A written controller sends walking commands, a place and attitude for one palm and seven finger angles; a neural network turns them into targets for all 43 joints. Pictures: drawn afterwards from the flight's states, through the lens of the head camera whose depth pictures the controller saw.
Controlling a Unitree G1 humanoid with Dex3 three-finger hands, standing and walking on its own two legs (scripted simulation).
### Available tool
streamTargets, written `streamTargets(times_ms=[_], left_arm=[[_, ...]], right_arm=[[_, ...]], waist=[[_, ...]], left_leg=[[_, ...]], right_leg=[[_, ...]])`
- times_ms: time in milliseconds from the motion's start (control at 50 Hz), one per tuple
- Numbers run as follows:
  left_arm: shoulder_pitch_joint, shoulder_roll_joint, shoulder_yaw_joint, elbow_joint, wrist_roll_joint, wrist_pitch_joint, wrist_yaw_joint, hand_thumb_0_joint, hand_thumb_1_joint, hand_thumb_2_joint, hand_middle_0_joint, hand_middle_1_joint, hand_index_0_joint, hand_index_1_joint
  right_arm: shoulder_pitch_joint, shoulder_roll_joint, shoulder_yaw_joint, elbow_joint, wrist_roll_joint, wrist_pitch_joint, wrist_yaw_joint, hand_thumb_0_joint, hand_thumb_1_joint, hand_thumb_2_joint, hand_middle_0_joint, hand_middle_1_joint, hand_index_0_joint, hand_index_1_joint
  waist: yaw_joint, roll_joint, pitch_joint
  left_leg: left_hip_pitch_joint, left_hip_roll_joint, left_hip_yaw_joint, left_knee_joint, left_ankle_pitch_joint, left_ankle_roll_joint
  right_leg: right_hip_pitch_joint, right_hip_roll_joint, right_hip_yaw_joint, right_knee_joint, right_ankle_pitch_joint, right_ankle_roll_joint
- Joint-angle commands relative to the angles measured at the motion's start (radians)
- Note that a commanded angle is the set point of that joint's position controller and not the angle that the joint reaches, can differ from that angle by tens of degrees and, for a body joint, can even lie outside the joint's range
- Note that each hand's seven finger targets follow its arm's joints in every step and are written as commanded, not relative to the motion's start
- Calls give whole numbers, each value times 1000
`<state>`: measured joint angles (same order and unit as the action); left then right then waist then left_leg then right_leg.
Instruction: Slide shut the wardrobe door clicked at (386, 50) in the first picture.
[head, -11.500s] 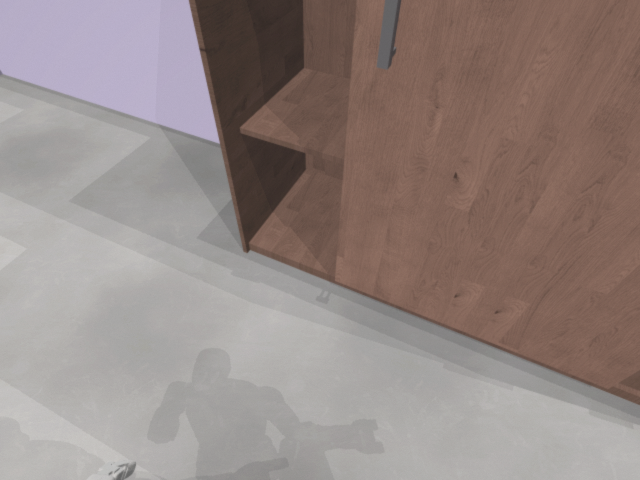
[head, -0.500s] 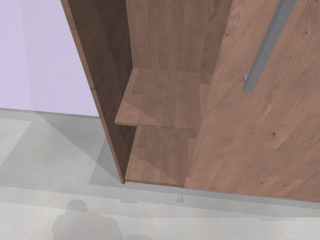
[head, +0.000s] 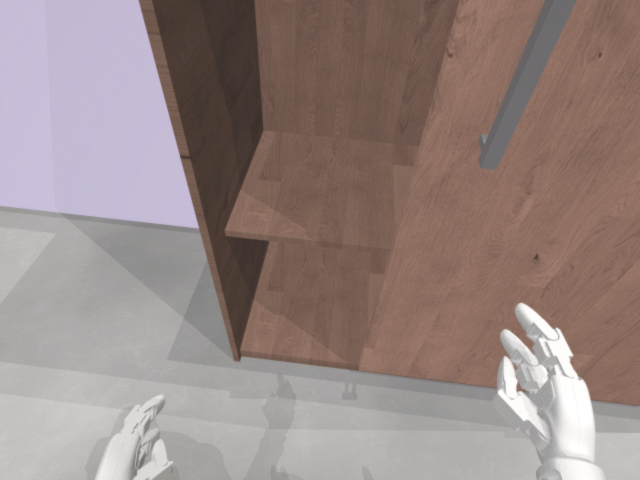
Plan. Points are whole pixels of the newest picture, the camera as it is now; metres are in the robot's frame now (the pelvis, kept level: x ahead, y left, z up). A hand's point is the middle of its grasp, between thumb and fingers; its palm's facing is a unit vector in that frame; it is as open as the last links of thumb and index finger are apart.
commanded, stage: raise the hand with hooked fingers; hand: right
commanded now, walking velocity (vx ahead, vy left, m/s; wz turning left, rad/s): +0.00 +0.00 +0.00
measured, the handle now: (520, 70) +0.55 -0.19 +0.28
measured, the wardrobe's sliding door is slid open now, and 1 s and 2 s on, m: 0.38 0.38 0.38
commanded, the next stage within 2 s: move the hooked fingers beside the handle in 1.86 s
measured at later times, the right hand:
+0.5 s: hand (546, 402) +0.21 -0.20 +0.10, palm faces +0.01 +1.00 -0.07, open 10.5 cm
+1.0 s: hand out of the picture +0.23 -0.27 +0.21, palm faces +0.12 +0.99 -0.09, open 13.4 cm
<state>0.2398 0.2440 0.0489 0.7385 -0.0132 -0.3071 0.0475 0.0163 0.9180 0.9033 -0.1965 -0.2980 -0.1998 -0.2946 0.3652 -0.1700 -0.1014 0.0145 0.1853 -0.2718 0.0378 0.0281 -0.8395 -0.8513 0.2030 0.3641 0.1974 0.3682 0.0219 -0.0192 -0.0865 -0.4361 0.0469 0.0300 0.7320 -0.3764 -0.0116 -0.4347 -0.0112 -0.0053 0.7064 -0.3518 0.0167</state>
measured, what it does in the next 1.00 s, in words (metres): stands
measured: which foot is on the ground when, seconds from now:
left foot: down 0.00-1.00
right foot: down 0.00-1.00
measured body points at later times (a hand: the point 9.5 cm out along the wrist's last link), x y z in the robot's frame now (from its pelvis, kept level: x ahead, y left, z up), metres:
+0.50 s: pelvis -0.03 +0.00 -0.01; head -0.03 +0.01 +0.44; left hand +0.14 +0.20 -0.08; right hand +0.20 -0.25 +0.10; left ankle +0.00 +0.12 -0.72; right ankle +0.00 -0.13 -0.72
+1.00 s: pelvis -0.01 -0.01 +0.02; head -0.04 +0.01 +0.47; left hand +0.21 +0.20 -0.03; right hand +0.22 -0.32 +0.21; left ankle +0.00 +0.12 -0.72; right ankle +0.00 -0.13 -0.72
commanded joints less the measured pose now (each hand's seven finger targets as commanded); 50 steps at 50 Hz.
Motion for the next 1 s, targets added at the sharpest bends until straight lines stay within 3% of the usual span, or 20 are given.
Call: streamTargets(times_ms=[0,20,40,60,100,160,180,240,280,380,440,480,520,560,600,680,760,800,900,980], left_arm=[[-107,137,57,-282,-2,-41,-40,0,900,900,-200,-300,-200,-300],[-126,134,51,-336,-8,-24,-40,0,900,900,-200,-300,-200,-300],[-142,129,41,-381,-15,-7,-35,0,900,900,-200,-300,-200,-300],[-147,125,36,-414,-20,9,-28,0,900,900,-200,-300,-200,-300],[-127,118,23,-446,-20,31,-14,0,900,900,-200,-300,-200,-300],[-73,105,4,-424,-12,25,5,0,900,900,-200,-300,-200,-300],[-68,110,-6,-410,-5,18,12,0,900,900,-200,-300,-200,-300],[-54,116,-28,-366,-11,-20,24,0,900,900,-200,-300,-200,-300],[-57,128,-43,-341,-18,-36,35,0,900,900,-200,-300,-200,-300],[-97,121,-58,-318,-30,-54,51,0,900,900,-200,-300,-200,-300],[-114,107,-64,-318,-31,-65,47,0,900,900,-200,-300,-200,-300],[-115,108,-67,-314,-26,-79,41,0,900,900,-200,-300,-200,-300],[-103,110,-65,-306,-28,-98,35,0,900,900,-200,-300,-200,-300],[-95,116,-61,-295,-31,-117,33,0,900,900,-200,-300,-200,-300],[-96,129,-56,-281,-34,-125,39,0,900,900,-200,-300,-200,-300],[-102,137,-57,-264,-40,-131,51,0,900,900,-200,-300,-200,-300],[-112,131,-62,-260,-44,-131,57,0,900,900,-200,-300,-200,-300],[-125,132,-69,-254,-44,-124,57,0,900,900,-200,-300,-200,-300],[-149,127,-83,-256,-52,-94,58,0,900,900,-200,-300,-200,-300],[-166,123,-96,-255,-56,-62,59,0,900,900,-200,-300,-200,-300]], right_arm=[[229,-120,-157,25,95,-227,274,0,-597,-770,222,495,222,495],[220,-143,-162,-28,87,-196,286,0,-573,-760,223,510,223,510],[174,-140,-147,-88,92,-150,281,0,-550,-750,225,525,225,525],[123,-152,-154,-161,95,-110,262,0,-527,-740,227,540,227,540],[13,-157,-151,-294,100,-67,204,0,-480,-720,230,570,230,570],[-195,-164,-123,-454,68,-108,119,0,-410,-690,235,615,235,615],[-294,-172,-94,-507,58,-131,110,0,-387,-680,237,630,237,630],[-292,-157,-30,-457,46,-150,142,0,-317,-650,242,675,242,675],[-317,-170,-17,-378,55,-109,188,0,-270,-630,245,705,245,705],[-223,-278,-195,-215,102,77,232,0,-153,-580,253,780,253,780],[-234,-286,-253,-260,135,129,215,0,-83,-550,258,825,258,825],[-259,-310,-289,-302,147,132,205,0,-37,-530,262,855,262,855],[-274,-307,-292,-337,146,123,206,0,10,-510,265,885,265,885],[-294,-295,-280,-342,149,120,212,0,57,-490,268,915,268,915],[-327,-329,-305,-339,156,135,233,0,103,-470,272,945,272,945],[-381,-350,-323,-327,166,191,267,0,197,-430,278,1005,278,1005],[-449,-385,-356,-384,171,229,279,0,290,-390,285,1065,285,1065],[-490,-404,-374,-372,179,255,287,0,337,-370,288,1095,288,1095],[-589,-442,-401,-359,179,340,308,0,453,-320,297,1170,297,1170],[-662,-467,-415,-292,182,421,332,0,500,-300,300,1200,300,1200]], waist=[[-109,136,-49],[-124,68,-93],[-120,46,-93],[-110,61,-102],[-83,17,-111],[-19,-41,-107],[10,-27,-96],[27,-105,-74],[33,-78,-41],[-62,-15,-62],[-80,36,-62],[-91,21,-74],[-87,-22,-91],[-75,-7,-73],[-77,14,-88],[-86,-33,-63],[-90,-74,-101],[-92,-57,-58],[-97,-90,-63],[-99,-48,-34]], left_leg=[[-61,-17,4,41,127,47],[-45,-19,-1,42,86,45],[-48,-21,-6,30,40,39],[-52,-26,-4,17,-5,34],[-83,-35,-15,-1,-77,30],[-128,-48,-14,-21,-92,27],[-143,-54,-12,-17,-90,26],[-136,-59,0,-36,-79,32],[-106,-62,1,-68,-94,30],[43,-41,-19,-158,-109,25],[86,-36,-7,-182,-63,17],[116,-39,-4,-188,-28,19],[120,-42,9,-189,20,19],[114,-46,21,-196,53,15],[144,-45,12,-207,93,14],[166,-53,28,-222,149,19],[203,-52,42,-226,233,20],[214,-57,45,-241,254,22],[243,-59,48,-266,289,26],[252,-66,46,-301,287,27]], right_leg=[[-188,48,-40,99,106,-1],[-176,57,-59,92,82,-10],[-180,62,-64,83,48,-17],[-173,59,-62,76,20,-23],[-150,47,-37,69,-26,-29],[-84,23,1,75,-47,-38],[-77,15,17,77,-57,-42],[-30,9,35,53,-76,-41],[-35,9,47,23,-103,-43],[-37,13,41,-48,-55,-36],[-20,16,32,-80,3,-34],[5,17,26,-91,46,-34],[48,17,17,-108,72,-34],[72,15,16,-125,79,-35],[96,17,13,-127,112,-40],[147,20,17,-162,142,-41],[217,21,20,-188,203,-38],[220,19,24,-204,217,-36],[269,21,28,-237,250,-33],[277,23,34,-255,244,-35]])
